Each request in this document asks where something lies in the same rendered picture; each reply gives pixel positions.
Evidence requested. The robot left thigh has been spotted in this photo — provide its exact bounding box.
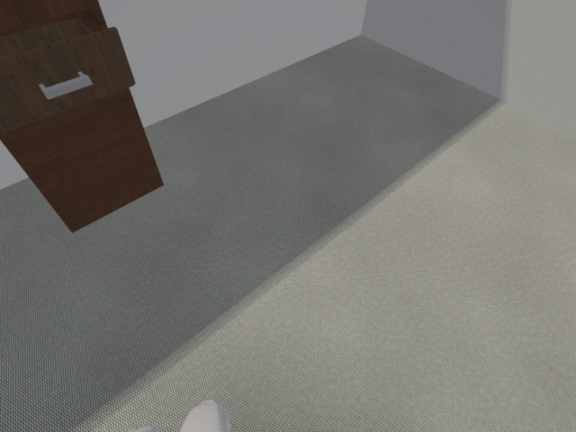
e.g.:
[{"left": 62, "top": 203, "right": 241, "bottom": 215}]
[{"left": 180, "top": 403, "right": 231, "bottom": 432}]

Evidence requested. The drawer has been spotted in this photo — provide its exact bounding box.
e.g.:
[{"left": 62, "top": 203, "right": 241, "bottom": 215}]
[{"left": 0, "top": 18, "right": 136, "bottom": 133}]

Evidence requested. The cabinet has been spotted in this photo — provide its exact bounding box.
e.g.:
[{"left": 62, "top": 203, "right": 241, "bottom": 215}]
[{"left": 0, "top": 0, "right": 164, "bottom": 233}]

